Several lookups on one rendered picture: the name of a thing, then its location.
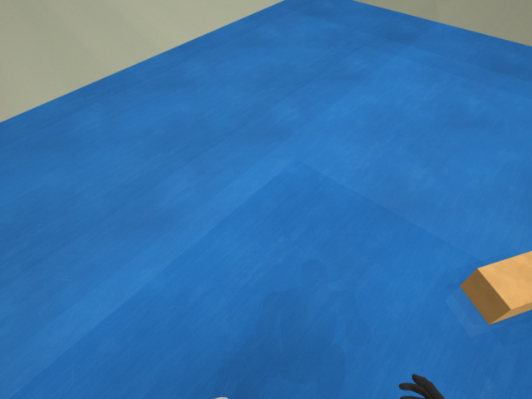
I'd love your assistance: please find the robot right hand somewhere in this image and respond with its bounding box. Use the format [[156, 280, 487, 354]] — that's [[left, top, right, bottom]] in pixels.
[[399, 374, 445, 399]]

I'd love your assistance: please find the carton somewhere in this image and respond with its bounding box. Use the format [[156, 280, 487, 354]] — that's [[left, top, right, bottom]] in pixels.
[[460, 251, 532, 325]]

